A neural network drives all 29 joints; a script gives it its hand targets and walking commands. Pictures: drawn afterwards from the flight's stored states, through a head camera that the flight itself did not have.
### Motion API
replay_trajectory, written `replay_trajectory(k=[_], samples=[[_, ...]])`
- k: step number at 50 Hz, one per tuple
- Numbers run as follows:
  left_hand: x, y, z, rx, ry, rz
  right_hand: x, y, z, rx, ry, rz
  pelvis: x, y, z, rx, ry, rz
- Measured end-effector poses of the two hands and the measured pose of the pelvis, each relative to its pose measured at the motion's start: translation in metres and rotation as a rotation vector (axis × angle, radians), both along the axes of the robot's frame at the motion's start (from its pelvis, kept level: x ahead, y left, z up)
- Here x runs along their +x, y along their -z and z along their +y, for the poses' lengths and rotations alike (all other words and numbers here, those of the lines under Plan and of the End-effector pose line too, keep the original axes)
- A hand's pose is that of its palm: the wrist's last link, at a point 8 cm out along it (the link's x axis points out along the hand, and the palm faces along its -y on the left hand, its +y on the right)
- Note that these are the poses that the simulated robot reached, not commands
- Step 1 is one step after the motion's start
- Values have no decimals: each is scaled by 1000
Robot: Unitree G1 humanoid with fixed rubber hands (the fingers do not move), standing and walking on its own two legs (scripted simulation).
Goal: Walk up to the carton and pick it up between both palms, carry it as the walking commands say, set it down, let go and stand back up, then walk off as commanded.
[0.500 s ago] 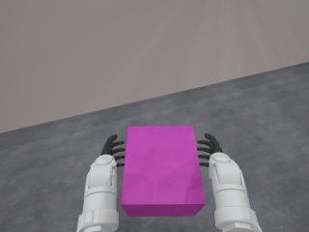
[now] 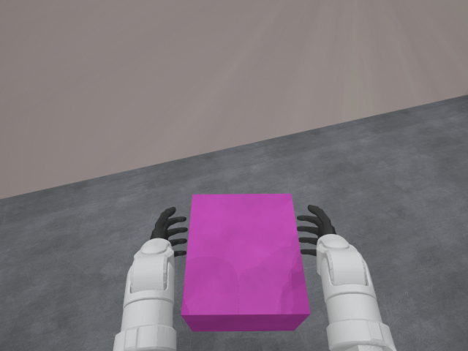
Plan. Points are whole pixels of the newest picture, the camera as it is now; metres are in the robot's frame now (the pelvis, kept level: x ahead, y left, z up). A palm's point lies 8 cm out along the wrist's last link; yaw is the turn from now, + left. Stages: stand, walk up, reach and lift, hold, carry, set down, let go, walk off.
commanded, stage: reach and lift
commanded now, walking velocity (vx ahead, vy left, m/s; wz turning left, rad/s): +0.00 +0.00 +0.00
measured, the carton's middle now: (242, 261) +0.33 +0.00 -0.04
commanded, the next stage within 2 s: hold in 0.42 s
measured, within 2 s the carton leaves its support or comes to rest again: neither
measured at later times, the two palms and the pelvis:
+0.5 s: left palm (160, 254) +0.29 +0.15 +0.06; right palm (329, 250) +0.29 -0.15 +0.05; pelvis +0.00 +0.00 +0.00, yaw +0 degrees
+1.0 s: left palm (159, 252) +0.29 +0.15 +0.06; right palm (326, 248) +0.29 -0.14 +0.06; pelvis +0.00 +0.01 -0.01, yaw -1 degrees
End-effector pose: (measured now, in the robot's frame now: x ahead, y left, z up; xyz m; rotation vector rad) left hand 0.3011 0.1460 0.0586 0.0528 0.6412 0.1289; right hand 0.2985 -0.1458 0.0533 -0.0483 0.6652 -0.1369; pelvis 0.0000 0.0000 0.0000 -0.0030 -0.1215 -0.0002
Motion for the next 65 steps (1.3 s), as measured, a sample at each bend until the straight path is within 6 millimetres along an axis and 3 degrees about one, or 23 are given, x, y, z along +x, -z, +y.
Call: replay_trajectory(k=[43,46,57,65], samples=[[-19,4,-1,3,12,3,-17,1,-3,3,-18,-8,-6,2,-2,0,-4,-21],[-16,4,-1,12,12,-1,-14,1,-1,1,-12,-16,-5,5,-1,0,3,44],[-2,-16,11,12,-15,-71,-9,-22,20,-10,91,-92,-2,20,28,27,40,177],[-18,-18,29,0,-29,-37,-29,-22,39,-2,127,-60,-1,30,49,26,74,190]])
